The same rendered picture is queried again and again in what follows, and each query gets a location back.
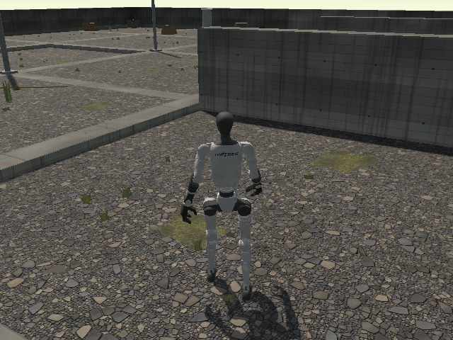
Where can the robot right forearm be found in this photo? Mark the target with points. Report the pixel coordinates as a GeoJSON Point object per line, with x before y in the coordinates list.
{"type": "Point", "coordinates": [257, 181]}

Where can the robot left forearm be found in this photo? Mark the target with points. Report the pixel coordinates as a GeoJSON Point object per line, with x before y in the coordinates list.
{"type": "Point", "coordinates": [191, 191]}

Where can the right robot shin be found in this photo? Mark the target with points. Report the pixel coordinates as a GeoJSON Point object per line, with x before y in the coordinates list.
{"type": "Point", "coordinates": [246, 265]}

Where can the left robot thigh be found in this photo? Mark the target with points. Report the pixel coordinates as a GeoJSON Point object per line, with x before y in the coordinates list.
{"type": "Point", "coordinates": [210, 212]}

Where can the right robot upper arm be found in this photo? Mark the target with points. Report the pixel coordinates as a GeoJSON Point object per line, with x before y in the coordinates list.
{"type": "Point", "coordinates": [248, 149]}

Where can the robot right hand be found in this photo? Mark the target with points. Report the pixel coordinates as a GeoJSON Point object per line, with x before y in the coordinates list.
{"type": "Point", "coordinates": [258, 190]}

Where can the left robot upper arm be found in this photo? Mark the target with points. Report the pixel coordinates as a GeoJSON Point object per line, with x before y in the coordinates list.
{"type": "Point", "coordinates": [200, 159]}

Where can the robot left hand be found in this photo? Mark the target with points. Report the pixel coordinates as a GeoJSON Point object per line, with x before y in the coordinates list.
{"type": "Point", "coordinates": [185, 214]}

